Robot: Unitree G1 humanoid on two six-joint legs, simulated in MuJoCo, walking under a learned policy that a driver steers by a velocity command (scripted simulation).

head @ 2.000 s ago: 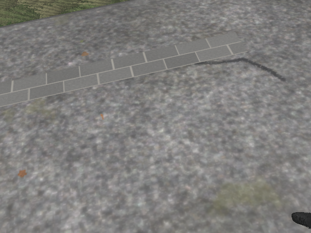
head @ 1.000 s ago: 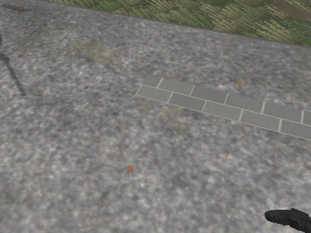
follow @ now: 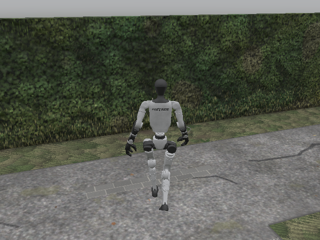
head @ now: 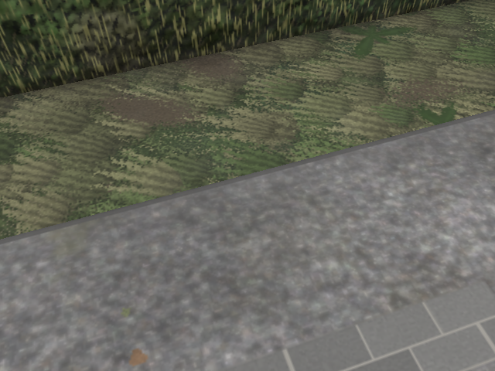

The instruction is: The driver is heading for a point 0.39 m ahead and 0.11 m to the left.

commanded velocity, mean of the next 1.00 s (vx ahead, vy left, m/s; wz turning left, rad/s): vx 0.41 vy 0.00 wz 0.28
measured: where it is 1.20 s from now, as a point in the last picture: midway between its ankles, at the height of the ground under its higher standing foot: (245, 328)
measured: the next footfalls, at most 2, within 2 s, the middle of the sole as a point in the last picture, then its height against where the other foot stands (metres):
right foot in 0.36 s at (288, 317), level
left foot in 0.74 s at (194, 312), level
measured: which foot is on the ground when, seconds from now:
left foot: down 0.00-0.36, up 0.38-0.72, down 0.74-1.00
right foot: up 0.00-0.34, down 0.36-1.00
